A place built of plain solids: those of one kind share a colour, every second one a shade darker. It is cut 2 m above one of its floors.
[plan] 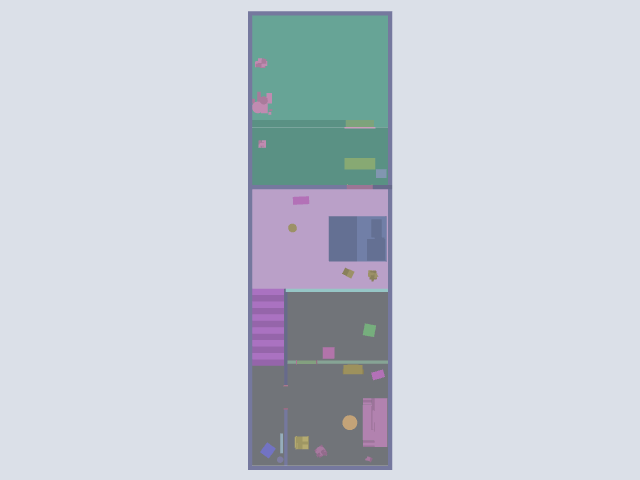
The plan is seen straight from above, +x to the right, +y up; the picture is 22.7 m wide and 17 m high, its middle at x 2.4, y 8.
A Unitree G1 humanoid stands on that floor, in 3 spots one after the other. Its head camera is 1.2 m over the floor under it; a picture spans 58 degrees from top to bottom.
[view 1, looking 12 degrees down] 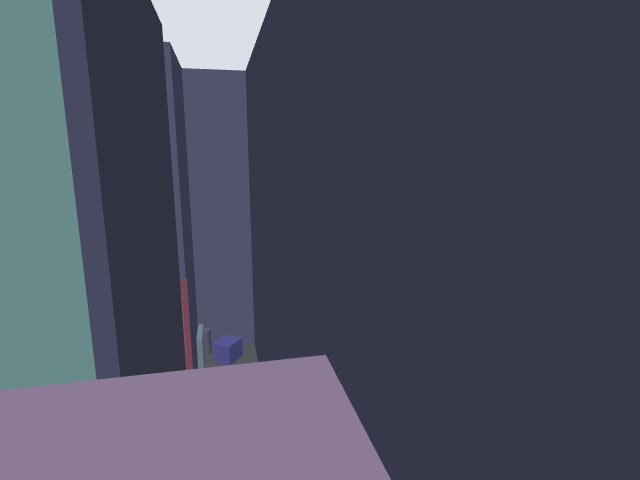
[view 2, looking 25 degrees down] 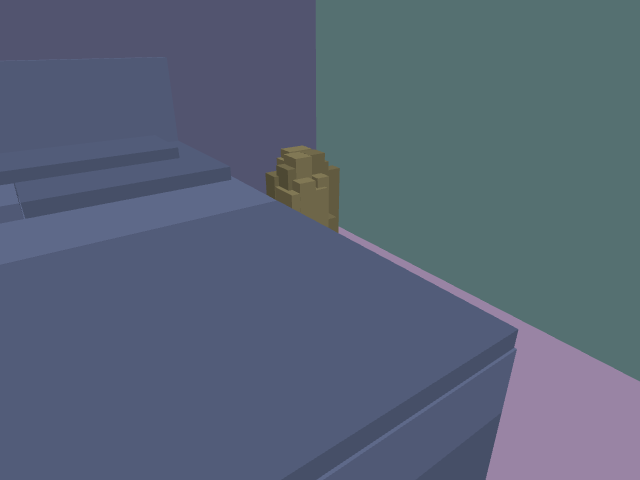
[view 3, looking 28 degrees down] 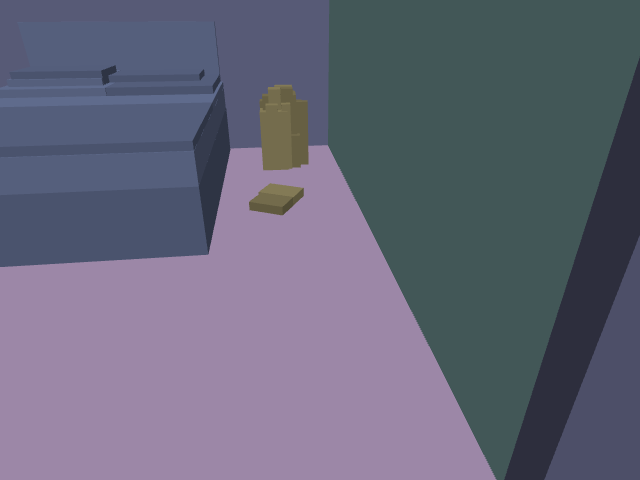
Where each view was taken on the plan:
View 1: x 0.56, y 8.58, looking -103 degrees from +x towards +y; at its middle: wall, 2.58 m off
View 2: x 2.35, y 8.03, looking -36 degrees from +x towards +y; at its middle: bedstead_upper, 1.33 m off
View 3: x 0.56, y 6.88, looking -7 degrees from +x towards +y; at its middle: upper_floor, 2.56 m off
